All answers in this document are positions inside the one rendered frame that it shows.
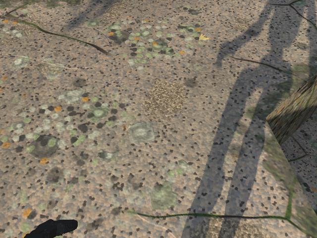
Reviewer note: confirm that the left robot hand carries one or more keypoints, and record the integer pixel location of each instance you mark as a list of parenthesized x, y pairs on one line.
[(52, 228)]

